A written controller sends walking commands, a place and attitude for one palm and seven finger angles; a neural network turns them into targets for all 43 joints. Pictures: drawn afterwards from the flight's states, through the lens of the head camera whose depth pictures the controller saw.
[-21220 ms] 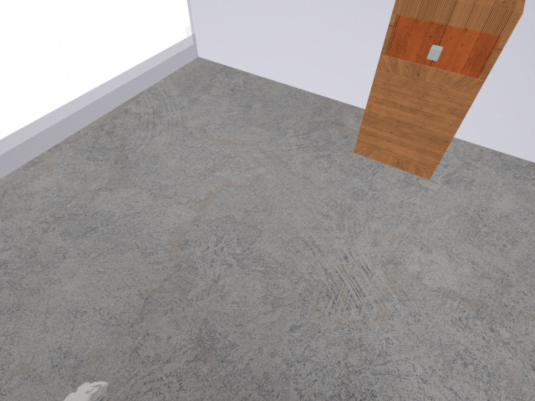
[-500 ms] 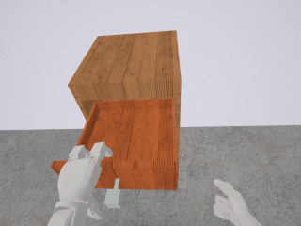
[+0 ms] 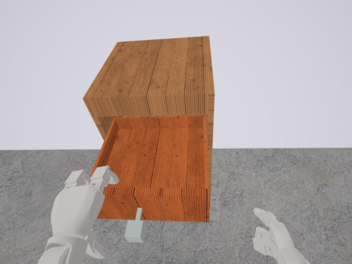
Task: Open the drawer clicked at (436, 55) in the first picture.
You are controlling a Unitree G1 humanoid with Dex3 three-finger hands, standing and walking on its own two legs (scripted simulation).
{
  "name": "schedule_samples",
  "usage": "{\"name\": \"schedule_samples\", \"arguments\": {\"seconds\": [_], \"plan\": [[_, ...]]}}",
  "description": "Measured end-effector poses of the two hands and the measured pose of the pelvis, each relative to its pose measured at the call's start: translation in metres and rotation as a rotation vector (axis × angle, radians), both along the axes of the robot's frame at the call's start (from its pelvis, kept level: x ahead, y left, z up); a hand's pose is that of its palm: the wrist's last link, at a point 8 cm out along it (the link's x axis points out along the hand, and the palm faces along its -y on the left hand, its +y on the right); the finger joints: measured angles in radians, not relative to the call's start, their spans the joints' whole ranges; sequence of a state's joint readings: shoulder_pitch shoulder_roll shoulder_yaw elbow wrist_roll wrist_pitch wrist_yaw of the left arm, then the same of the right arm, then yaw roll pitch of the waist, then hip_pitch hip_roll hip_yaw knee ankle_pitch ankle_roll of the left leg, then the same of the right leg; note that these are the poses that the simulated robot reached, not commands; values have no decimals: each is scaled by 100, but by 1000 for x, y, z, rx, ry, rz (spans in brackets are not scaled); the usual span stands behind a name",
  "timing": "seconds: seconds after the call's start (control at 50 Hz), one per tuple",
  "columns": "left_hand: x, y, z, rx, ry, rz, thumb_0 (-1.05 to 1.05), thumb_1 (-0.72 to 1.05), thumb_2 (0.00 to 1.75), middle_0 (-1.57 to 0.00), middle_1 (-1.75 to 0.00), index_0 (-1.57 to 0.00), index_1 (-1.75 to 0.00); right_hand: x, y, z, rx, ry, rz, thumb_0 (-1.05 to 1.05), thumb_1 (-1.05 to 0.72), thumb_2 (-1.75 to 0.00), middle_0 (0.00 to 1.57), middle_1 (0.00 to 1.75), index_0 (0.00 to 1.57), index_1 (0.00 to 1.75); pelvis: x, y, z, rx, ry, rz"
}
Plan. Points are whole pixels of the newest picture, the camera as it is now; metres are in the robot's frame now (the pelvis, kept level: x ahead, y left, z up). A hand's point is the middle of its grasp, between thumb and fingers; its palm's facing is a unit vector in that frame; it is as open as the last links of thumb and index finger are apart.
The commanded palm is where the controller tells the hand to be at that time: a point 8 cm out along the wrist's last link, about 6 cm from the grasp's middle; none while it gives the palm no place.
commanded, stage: draw the hand back to the body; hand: left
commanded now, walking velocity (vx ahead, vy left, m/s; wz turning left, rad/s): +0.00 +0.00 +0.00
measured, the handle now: (137, 223) +0.24 +0.16 -0.10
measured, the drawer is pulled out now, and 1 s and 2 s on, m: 0.30 0.30 0.30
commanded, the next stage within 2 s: step back with the hand held close in 1.28 s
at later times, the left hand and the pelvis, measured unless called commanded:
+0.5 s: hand (83, 195) +0.20 +0.20 +0.13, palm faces +0.28 -0.89 -0.36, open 13.3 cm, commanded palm +0.15 +0.25 +0.16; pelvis +0.02 +0.01 +0.01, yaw +2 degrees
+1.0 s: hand (47, 184) +0.20 +0.25 +0.17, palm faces +0.41 -0.81 -0.43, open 9.3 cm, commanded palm +0.15 +0.30 +0.19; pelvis +0.03 +0.01 +0.01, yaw +3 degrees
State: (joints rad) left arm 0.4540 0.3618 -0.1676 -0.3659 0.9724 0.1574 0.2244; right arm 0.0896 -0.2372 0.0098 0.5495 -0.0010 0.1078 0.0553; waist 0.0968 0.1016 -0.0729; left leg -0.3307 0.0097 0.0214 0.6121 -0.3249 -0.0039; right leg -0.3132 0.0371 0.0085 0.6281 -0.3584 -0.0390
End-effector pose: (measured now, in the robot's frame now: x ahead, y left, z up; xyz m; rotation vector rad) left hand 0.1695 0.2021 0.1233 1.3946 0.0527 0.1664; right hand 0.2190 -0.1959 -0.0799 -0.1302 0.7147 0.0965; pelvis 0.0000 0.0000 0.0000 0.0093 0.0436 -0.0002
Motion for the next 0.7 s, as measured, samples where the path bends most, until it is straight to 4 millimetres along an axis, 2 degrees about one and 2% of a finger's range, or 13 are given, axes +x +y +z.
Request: {"name": "schedule_samples", "arguments": {"seconds": [0.18,0.3,0.36,0.38,0.44,0.52,0.7], "plan": [[-2,13,11,17,0,-13,0,-49,30,-32,-120,-32,-120,4,3,3,-19,-1,5,2,-90,-90,19,30,20,30,3,3,2,-6,0,4],[-6,30,18,33,7,13,0,-49,30,-31,-120,-32,-120,8,5,5,-28,-2,4,2,-90,-90,20,30,20,30,6,6,4,-10,1,6],[-6,36,15,-533,-56,67,-1,-48,31,-31,-119,-32,-119,8,8,12,-32,-64,-31,2,-90,-90,20,30,20,30,7,8,5,-10,-39,19],[-7,35,14,-673,-83,73,-1,-47,31,-31,-119,-32,-119,6,8,15,-41,-87,-42,2,-90,-90,20,30,20,30,9,8,5,-9,-48,22],[-8,34,19,-908,-169,56,-1,-43,33,-31,-116,-31,-116,1,11,22,-69,-131,-59,2,-90,-90,20,30,20,30,15,8,7,-7,-66,33],[-4,42,31,-993,-256,27,-1,-34,37,-30,-110,-30,-110,-6,11,22,-93,-122,-59,2,-90,-90,20,30,20,30,22,7,10,-10,-74,43],[2,64,42,-956,-275,56,-1,-6,49,-27,-92,-28,-92,-7,4,15,-105,-66,-77,2,-90,-90,20,30,20,30,29,11,13,-13,-59,40]]}}
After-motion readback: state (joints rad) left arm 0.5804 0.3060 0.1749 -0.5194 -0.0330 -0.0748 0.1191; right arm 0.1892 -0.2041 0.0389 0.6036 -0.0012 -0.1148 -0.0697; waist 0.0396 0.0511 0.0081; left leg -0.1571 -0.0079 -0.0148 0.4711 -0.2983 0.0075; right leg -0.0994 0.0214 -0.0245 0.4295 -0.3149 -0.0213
